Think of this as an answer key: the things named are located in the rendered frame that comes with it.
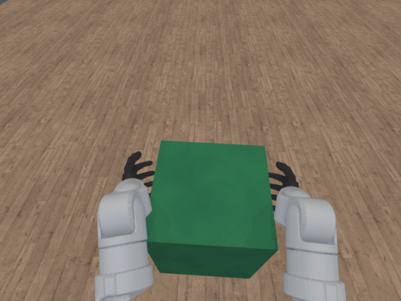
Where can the robot left hand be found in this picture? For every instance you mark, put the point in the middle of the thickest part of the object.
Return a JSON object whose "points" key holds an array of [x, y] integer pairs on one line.
{"points": [[130, 169]]}

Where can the left robot forearm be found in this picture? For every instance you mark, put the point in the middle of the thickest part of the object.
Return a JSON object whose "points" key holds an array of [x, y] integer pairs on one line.
{"points": [[124, 268]]}

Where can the carton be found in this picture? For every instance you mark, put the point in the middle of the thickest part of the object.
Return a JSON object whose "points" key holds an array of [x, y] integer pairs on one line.
{"points": [[212, 211]]}

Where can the right robot forearm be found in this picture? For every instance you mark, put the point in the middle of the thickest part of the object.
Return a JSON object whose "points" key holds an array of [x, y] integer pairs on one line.
{"points": [[312, 271]]}

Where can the robot right hand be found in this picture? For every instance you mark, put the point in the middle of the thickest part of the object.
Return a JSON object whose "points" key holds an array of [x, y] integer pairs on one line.
{"points": [[288, 180]]}

